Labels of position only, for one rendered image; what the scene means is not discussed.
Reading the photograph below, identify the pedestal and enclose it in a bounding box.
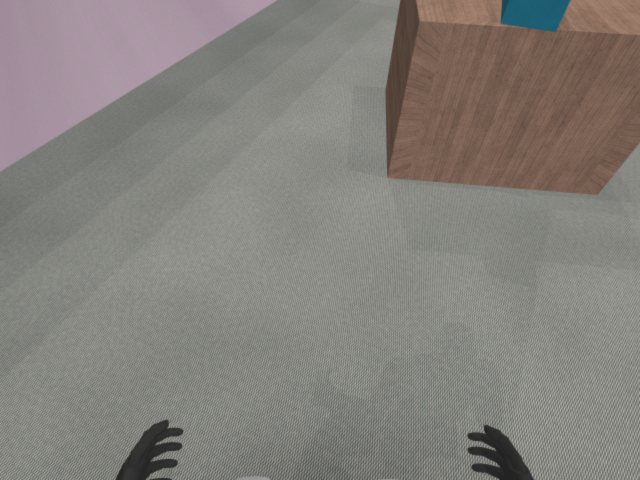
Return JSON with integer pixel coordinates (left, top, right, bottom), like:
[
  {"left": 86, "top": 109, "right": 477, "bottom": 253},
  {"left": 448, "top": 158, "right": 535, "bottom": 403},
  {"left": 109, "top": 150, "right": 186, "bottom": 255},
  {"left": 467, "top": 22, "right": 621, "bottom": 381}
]
[{"left": 386, "top": 0, "right": 640, "bottom": 195}]

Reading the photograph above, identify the carton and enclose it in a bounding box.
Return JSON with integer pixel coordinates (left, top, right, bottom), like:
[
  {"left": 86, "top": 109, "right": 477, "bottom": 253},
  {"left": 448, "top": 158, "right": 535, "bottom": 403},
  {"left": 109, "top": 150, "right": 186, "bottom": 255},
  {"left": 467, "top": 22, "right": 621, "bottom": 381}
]
[{"left": 501, "top": 0, "right": 570, "bottom": 32}]

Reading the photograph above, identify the right robot hand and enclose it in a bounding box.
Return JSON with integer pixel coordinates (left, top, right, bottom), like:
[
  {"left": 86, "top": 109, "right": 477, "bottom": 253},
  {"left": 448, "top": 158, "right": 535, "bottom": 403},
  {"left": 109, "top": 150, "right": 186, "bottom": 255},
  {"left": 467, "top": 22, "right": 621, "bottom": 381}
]
[{"left": 467, "top": 425, "right": 534, "bottom": 480}]

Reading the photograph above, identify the left robot hand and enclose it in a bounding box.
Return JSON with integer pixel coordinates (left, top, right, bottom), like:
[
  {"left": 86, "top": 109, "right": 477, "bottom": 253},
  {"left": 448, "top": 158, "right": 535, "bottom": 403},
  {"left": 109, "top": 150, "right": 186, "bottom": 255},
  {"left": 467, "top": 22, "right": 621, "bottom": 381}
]
[{"left": 115, "top": 420, "right": 183, "bottom": 480}]

